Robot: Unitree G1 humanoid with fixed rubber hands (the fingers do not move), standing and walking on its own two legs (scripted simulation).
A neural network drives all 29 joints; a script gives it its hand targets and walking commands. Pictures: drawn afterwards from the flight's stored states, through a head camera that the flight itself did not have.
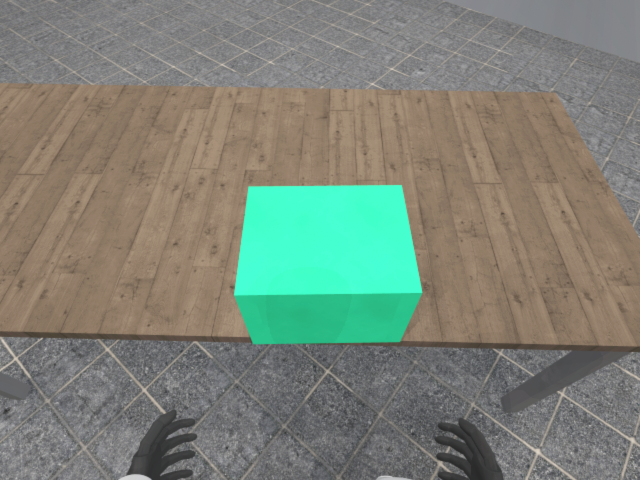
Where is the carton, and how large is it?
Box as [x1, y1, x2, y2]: [234, 185, 421, 343]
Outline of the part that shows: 401,185 248,187 234,295 253,343 374,342 400,340 421,294 421,288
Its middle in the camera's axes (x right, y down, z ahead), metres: +0.01 +0.05 +0.60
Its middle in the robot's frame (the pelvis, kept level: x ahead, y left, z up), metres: +0.43 +0.01 -0.05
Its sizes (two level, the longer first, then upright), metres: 0.237 0.187 0.169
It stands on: a table, 0.63 m high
